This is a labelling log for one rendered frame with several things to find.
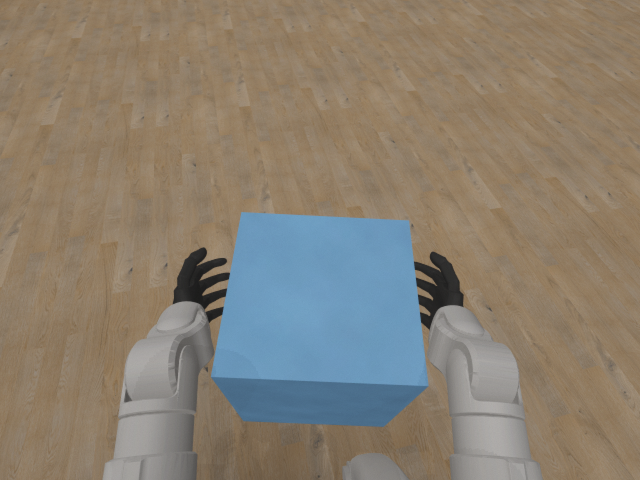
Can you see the robot right thigh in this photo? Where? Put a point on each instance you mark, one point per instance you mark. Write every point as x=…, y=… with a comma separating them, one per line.
x=372, y=466

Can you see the right robot hand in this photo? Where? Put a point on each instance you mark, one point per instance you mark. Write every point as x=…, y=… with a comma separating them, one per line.
x=447, y=292

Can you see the left robot hand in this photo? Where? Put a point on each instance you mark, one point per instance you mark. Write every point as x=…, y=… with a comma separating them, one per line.
x=189, y=288

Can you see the robot left forearm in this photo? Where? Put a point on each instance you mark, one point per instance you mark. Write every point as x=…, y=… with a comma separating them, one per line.
x=154, y=438

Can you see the carton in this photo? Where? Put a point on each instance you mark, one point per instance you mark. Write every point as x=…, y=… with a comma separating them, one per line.
x=321, y=321

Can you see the robot right forearm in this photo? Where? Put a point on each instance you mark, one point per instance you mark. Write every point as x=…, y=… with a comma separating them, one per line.
x=485, y=401

